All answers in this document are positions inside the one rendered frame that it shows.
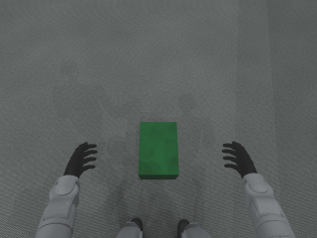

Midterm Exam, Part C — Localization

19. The robot left hand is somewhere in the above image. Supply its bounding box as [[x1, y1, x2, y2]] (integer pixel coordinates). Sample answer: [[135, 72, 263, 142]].
[[63, 142, 97, 178]]

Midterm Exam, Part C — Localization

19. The left robot foot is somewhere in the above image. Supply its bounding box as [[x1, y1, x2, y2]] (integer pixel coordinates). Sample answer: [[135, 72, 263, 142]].
[[131, 217, 143, 231]]

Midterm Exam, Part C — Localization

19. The right robot forearm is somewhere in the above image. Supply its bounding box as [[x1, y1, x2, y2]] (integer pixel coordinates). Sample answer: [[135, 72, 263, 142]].
[[242, 173, 296, 238]]

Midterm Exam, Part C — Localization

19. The left robot thigh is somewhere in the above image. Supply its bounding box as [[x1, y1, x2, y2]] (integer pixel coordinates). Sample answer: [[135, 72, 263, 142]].
[[116, 226, 143, 238]]

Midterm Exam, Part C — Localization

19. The carton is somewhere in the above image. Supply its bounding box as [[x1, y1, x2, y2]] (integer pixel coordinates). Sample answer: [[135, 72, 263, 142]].
[[138, 122, 179, 179]]

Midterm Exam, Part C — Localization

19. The left robot forearm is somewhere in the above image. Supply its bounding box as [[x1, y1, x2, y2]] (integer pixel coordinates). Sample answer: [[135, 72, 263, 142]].
[[35, 175, 80, 238]]

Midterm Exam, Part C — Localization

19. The robot right hand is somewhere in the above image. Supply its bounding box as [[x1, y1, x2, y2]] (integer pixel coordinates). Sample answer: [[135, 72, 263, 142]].
[[222, 141, 258, 179]]

